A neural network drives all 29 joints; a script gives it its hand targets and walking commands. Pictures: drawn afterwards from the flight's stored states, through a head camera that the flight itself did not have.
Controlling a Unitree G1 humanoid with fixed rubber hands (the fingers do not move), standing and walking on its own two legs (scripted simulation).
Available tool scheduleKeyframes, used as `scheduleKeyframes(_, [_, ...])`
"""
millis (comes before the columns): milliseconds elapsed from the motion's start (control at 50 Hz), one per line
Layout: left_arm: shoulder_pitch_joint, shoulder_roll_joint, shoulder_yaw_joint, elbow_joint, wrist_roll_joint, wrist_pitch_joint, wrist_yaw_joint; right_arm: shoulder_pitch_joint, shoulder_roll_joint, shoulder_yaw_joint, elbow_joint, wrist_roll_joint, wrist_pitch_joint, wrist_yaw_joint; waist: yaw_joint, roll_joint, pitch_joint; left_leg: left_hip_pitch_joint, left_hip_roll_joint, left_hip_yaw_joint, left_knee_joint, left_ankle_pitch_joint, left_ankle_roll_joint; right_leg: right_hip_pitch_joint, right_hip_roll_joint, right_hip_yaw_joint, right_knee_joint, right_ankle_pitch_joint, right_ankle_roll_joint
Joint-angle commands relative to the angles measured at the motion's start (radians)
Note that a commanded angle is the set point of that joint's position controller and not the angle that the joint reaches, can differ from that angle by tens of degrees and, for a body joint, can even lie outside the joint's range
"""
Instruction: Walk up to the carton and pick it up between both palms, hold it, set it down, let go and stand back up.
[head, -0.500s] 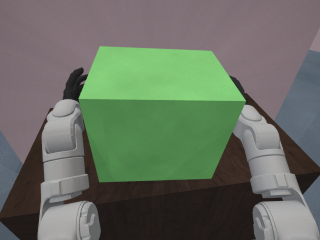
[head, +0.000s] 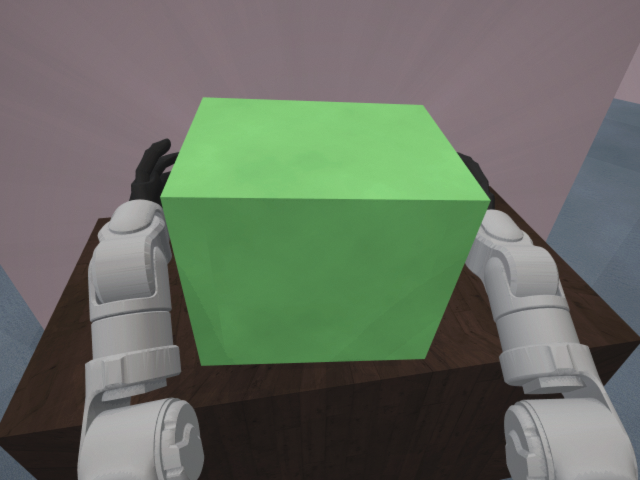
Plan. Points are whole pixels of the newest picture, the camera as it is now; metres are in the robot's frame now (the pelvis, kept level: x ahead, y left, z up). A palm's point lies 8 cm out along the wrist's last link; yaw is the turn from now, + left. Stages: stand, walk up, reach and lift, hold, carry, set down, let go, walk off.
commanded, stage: hold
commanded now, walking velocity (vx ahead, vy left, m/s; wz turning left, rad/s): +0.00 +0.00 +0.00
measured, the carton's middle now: (316, 230) +0.39 +0.00 +0.18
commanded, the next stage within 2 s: none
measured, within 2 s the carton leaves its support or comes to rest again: neither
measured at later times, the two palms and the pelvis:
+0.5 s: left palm (146, 208) +0.36 +0.19 +0.24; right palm (474, 214) +0.35 -0.19 +0.22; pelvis +0.00 +0.00 +0.00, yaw +0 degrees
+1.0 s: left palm (149, 206) +0.37 +0.18 +0.23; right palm (472, 212) +0.36 -0.19 +0.21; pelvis +0.00 +0.00 +0.00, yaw +0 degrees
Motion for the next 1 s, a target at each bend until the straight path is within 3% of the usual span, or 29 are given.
scheduleKeyframes(0, [-0.674, -0.508, -0.467, -0.088, -0.172, -0.032, -0.143, -0.892, 0.591, 0.364, -0.306, 0.133, -0.078, 0.122, 0.018, 0.015, -0.337, -0.264, -0.045, 0.073, -0.12, 0.099, 0.0, 0.423, 0.034, 0.02, 0.03, 0.05, 0.009])
scheduleKeyframes(40, [-0.68, -0.518, -0.487, -0.082, -0.198, -0.043, -0.144, -0.918, 0.611, 0.372, -0.355, 0.134, -0.085, 0.118, -0.003, -0.016, -0.392, -0.226, -0.051, 0.072, -0.102, 0.142, -0.004, 0.415, 0.037, 0.017, 0.035, 0.097, 0.014])
scheduleKeyframes(100, [-0.667, -0.525, -0.533, -0.147, -0.219, -0.057, -0.131, -0.886, 0.614, 0.409, -0.394, 0.16, -0.091, 0.103, -0.01, 0.006, -0.48, -0.172, -0.057, 0.057, -0.059, 0.273, -0.023, 0.454, 0.049, 0.013, 0.055, 0.218, 0.015])
scheduleKeyframes(140, [-0.655, -0.517, -0.529, -0.173, -0.203, -0.054, -0.126, -0.851, 0.589, 0.399, -0.377, 0.159, -0.082, 0.099, -0.011, 0.03, -0.464, -0.163, -0.054, 0.058, -0.059, 0.296, -0.036, 0.452, 0.05, 0.012, 0.053, 0.219, 0.008])
scheduleKeyframes(160, [-0.607, -0.5, -0.498, -0.11, -0.179, -0.038, -0.132, -0.823, 0.557, 0.383, -0.334, 0.148, -0.07, 0.096, -0.02, 0.02, -0.377, -0.176, -0.056, 0.06, -0.067, 0.272, -0.035, 0.43, 0.046, 0.016, 0.041, 0.198, 0.007])
scheduleKeyframes(200, [-0.609, -0.479, -0.465, -0.093, -0.159, -0.024, -0.145, -0.782, 0.539, 0.357, -0.272, 0.13, -0.055, 0.098, -0.025, 0.009, -0.313, -0.201, -0.051, 0.065, -0.091, 0.212, -0.034, 0.42, 0.044, 0.019, 0.028, 0.139, 0.008])
scheduleKeyframes(220, [-0.588, -0.509, -0.483, -0.136, -0.172, -0.021, -0.146, -0.791, 0.546, 0.373, -0.315, 0.139, -0.064, 0.102, -0.021, 0.006, -0.332, -0.184, -0.044, 0.058, -0.093, 0.222, -0.035, 0.432, 0.046, 0.008, 0.034, 0.144, 0.002])
scheduleKeyframes(280, [-0.643, -0.511, -0.492, -0.118, -0.184, -0.025, -0.148, -0.858, 0.555, 0.357, -0.329, 0.133, -0.073, 0.109, -0.016, 0.018, -0.346, -0.222, -0.042, 0.061, -0.1, 0.17, -0.027, 0.423, 0.043, 0.011, 0.033, 0.089, 0.002])
scheduleKeyframes(300, [-0.674, -0.511, -0.491, -0.114, -0.179, -0.031, -0.143, -0.856, 0.554, 0.338, -0.304, 0.125, -0.072, 0.113, -0.025, 0.049, -0.316, -0.228, -0.04, 0.064, -0.114, 0.142, -0.03, 0.411, 0.044, 0.012, 0.026, 0.053, 0.005])
scheduleKeyframes(320, [-0.654, -0.536, -0.497, -0.131, -0.187, -0.034, -0.139, -0.863, 0.565, 0.352, -0.337, 0.138, -0.084, 0.116, -0.008, 0.047, -0.357, -0.216, -0.036, 0.059, -0.101, 0.168, -0.03, 0.417, 0.048, 0.004, 0.04, 0.08, -0.001])
scheduleKeyframes(420, [-0.647, -0.529, -0.544, -0.198, -0.193, -0.035, -0.116, -0.835, 0.558, 0.386, -0.361, 0.165, -0.084, 0.116, -0.015, 0.064, -0.398, -0.136, -0.041, 0.056, -0.053, 0.326, -0.054, 0.388, 0.06, -0.002, 0.048, 0.157, -0.001])
scheduleKeyframes(480, [-0.625, -0.507, -0.485, -0.107, -0.165, -0.02, -0.126, -0.822, 0.541, 0.349, -0.289, 0.134, -0.072, 0.121, -0.004, 0.034, -0.289, -0.188, -0.038, 0.064, -0.089, 0.189, -0.034, 0.353, 0.046, 0.003, 0.023, 0.054, -0.002])
scheduleKeyframes(540, [-0.632, -0.517, -0.471, -0.075, -0.161, -0.015, -0.132, -0.852, 0.546, 0.346, -0.265, 0.122, -0.074, 0.132, 0.003, 0.032, -0.266, -0.244, -0.029, 0.061, -0.12, 0.116, -0.018, 0.378, 0.037, 0.009, 0.023, 0.031, -0.003])
scheduleKeyframes(620, [-0.66, -0.516, -0.454, -0.054, -0.156, -0.022, -0.138, -0.912, 0.566, 0.347, -0.289, 0.122, -0.087, 0.133, 0.015, 0.007, -0.317, -0.238, -0.032, 0.072, -0.122, 0.096, -0.01, 0.39, 0.045, 0.006, 0.023, 0.028, -0.001])
scheduleKeyframes(640, [-0.677, -0.544, -0.508, -0.126, -0.19, -0.035, -0.132, -0.915, 0.588, 0.377, -0.351, 0.138, -0.1, 0.131, 0.007, 0.017, -0.411, -0.214, -0.039, 0.067, -0.097, 0.173, -0.015, 0.423, 0.045, 0.012, 0.042, 0.11, 0.004])
scheduleKeyframes(700, [-0.687, -0.527, -0.524, -0.147, -0.205, -0.051, -0.121, -0.897, 0.595, 0.383, -0.359, 0.146, -0.097, 0.116, -0.012, 0.014, -0.458, -0.182, -0.046, 0.067, -0.068, 0.24, -0.022, 0.435, 0.047, 0.015, 0.043, 0.168, 0.008])
scheduleKeyframes(720, [-0.668, -0.513, -0.498, -0.089, -0.194, -0.046, -0.124, -0.883, 0.575, 0.371, -0.314, 0.128, -0.087, 0.114, -0.016, 0.003, -0.408, -0.201, -0.045, 0.065, -0.087, 0.196, -0.017, 0.416, 0.044, 0.014, 0.039, 0.131, 0.005])
scheduleKeyframes(820, [-0.649, -0.522, -0.511, -0.153, -0.185, -0.041, -0.131, -0.854, 0.586, 0.397, -0.344, 0.153, -0.085, 0.112, -0.006, 0.019, -0.418, -0.195, -0.049, 0.061, -0.082, 0.222, -0.018, 0.442, 0.039, 0.019, 0.043, 0.172, 0.008])
scheduleKeyframes(900, [-0.601, -0.517, -0.481, -0.076, -0.169, -0.024, -0.139, -0.841, 0.552, 0.362, -0.312, 0.13, -0.076, 0.102, -0.016, 0.024, -0.316, -0.211, -0.046, 0.062, -0.1, 0.165, -0.027, 0.398, 0.042, 0.011, 0.025, 0.092, 0.003])
scheduleKeyframes(980, [-0.635, -0.519, -0.487, -0.144, -0.177, -0.031, -0.136, -0.844, 0.582, 0.382, -0.323, 0.149, -0.073, 0.113, -0.002, 0.002, -0.369, -0.208, -0.049, 0.068, -0.093, 0.186, -0.019, 0.418, 0.041, 0.023, 0.032, 0.131, 0.011])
